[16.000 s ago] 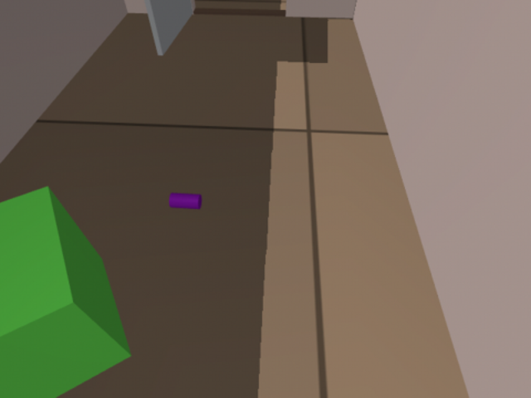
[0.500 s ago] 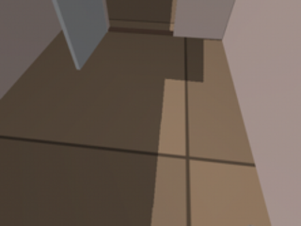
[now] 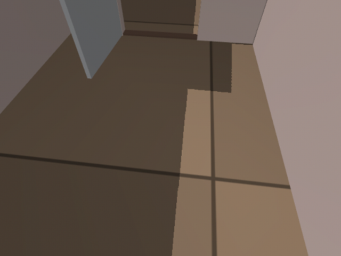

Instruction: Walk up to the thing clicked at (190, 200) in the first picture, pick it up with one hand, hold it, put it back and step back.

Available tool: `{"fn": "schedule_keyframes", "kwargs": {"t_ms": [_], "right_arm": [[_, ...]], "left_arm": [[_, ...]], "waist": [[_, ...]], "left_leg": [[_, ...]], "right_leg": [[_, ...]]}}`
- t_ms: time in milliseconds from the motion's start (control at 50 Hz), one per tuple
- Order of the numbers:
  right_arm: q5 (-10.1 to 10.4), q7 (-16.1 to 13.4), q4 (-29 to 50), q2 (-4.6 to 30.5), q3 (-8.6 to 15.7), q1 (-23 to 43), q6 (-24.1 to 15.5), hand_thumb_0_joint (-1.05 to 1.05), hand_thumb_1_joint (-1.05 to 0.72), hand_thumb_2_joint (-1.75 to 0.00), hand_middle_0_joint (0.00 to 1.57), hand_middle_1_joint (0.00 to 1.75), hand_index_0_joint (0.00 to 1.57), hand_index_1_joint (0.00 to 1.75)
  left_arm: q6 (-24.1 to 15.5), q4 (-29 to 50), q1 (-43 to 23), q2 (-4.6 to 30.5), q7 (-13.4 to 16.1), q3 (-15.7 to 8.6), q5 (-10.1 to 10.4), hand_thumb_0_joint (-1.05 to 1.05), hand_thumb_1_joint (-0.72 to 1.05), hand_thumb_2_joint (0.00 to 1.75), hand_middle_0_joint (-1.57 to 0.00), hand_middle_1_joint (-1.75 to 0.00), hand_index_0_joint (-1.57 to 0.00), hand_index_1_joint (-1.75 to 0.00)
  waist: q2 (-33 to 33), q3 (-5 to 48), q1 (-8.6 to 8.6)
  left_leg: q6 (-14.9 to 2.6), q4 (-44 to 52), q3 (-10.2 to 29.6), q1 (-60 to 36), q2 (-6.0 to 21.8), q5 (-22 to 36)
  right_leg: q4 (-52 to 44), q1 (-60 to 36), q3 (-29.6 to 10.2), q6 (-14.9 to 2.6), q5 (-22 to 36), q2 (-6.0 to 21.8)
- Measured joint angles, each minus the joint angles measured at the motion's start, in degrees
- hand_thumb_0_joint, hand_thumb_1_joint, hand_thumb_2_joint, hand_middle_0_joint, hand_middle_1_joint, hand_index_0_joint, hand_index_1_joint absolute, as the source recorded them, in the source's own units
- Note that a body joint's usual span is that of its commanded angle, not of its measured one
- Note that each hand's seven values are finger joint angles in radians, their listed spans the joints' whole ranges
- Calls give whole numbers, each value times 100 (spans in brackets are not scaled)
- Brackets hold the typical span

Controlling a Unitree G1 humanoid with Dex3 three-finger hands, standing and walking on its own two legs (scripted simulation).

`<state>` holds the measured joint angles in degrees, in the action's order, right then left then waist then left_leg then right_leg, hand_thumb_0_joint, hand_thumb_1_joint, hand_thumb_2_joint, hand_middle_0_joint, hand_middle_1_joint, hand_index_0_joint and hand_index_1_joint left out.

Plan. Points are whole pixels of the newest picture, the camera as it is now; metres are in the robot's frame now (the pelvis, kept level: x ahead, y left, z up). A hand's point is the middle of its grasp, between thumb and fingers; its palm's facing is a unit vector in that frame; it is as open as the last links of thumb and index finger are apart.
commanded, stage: walk up
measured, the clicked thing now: out of the picture +0.12 +0.42 -0.75
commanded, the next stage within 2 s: none
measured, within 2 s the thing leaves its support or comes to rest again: neither
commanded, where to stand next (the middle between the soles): +1.48 -0.07 m, yaw -2 degrees
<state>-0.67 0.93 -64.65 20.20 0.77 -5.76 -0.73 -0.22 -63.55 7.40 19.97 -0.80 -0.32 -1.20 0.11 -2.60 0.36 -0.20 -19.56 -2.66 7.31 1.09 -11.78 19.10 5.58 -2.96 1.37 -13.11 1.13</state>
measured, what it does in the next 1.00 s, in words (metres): walks ahead: right foot, then left foot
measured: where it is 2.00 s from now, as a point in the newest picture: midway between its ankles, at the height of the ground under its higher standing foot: (177, 142)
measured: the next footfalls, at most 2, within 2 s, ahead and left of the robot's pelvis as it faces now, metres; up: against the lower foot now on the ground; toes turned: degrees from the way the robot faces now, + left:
right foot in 0.28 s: +0.16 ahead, -0.20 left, +0.00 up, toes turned -9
left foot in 0.74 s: +0.44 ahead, +0.07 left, +0.00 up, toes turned +6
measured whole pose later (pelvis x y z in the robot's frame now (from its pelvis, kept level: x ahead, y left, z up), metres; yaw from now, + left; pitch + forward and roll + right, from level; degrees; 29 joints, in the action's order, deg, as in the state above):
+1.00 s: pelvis +0.42 -0.06 -0.01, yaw -1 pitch -1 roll +1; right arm -0.4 3.6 -50.9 22.3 2.9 -14.6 -5.2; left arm -3.4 -52.4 12.6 25.2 -4.4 -2.3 -0.1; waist -2.4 -3.9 1.1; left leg -0.9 -24.9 -6.7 8.2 2.4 -15.2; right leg 50.7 29.3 -0.6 0.0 -16.0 6.0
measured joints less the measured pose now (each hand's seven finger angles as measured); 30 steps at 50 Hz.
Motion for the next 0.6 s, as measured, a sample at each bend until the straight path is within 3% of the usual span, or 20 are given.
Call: {"fn": "schedule_keyframes", "kwargs": {"t_ms": [60,120,200,260,300,320,360,400,480,600], "right_arm": [[-85,187,234,36,230,-224,-132,0,-90,-89,20,30,21,30],[-110,239,458,128,374,-423,-269,0,-90,-89,21,30,21,30],[-155,289,519,335,463,-666,-228,0,-90,-89,21,30,21,30],[-182,306,468,544,540,-796,-131,0,-90,-89,21,30,21,30],[-220,268,431,654,555,-876,-37,0,-90,-89,21,30,21,30],[-204,233,399,695,548,-885,30,0,-90,-89,20,30,20,30],[-125,218,344,732,520,-840,110,1,-91,-89,20,30,20,30],[-47,269,370,728,474,-747,58,1,-91,-89,20,29,20,30],[11,426,599,617,415,-651,-71,1,-91,-89,20,29,20,30],[-45,579,798,475,354,-602,-37,0,-91,-89,20,30,20,30]], "left_arm": [[-1,163,212,104,-201,-168,-105,1,90,90,-20,-29,-20,-30],[-1,241,264,285,-329,-259,-133,1,90,90,-20,-29,-20,-30],[-53,416,319,534,-506,-366,-109,1,90,90,-20,-29,-20,-30],[-117,514,394,640,-552,-445,-90,1,90,90,-20,-29,-20,-30],[-273,612,478,718,-495,-520,-96,1,90,90,-20,-29,-20,-30],[-344,669,499,689,-421,-552,-122,1,90,90,-20,-29,-20,-30],[-394,730,609,549,-316,-506,-102,1,90,90,-20,-29,-20,-30],[-384,689,759,411,-282,-427,-64,1,90,90,-20,-29,-20,-30],[-399,605,1012,271,-245,-343,-20,1,90,90,-20,-29,-20,-30],[-455,674,1132,251,-221,-378,-26,1,90,90,-20,-30,-21,-30]], "waist": [[-47,195,-53],[-9,195,28],[18,154,97],[98,190,109],[163,258,64],[245,266,11],[402,276,-121],[518,270,-181],[526,255,-206],[337,134,-229]], "left_leg": [[-172,-310,-129,117,10,-633],[-234,-161,-172,19,119,-358],[-100,19,-241,-302,279,-297],[1,-381,-256,-409,417,-706],[-147,-1548,-96,-61,523,-1630],[-165,-2482,242,311,434,-1905],[-155,-3858,731,961,108,-1626],[-106,-4290,771,1442,0,-1063],[50,-3893,699,2118,30,-157],[171,-2583,654,2494,263,370]], "right_leg": [[1158,559,75,-181,-1104,29],[2292,1271,223,-187,-1228,54],[2181,1675,386,-117,-992,269],[1624,1514,547,-118,-494,377],[1463,1336,653,-135,-35,323],[1666,1357,738,-138,-56,264],[1634,1150,844,-167,-223,149],[1182,760,904,-203,-165,38],[306,72,984,-243,11,-87],[-223,-612,1121,-227,-224,-149]]}}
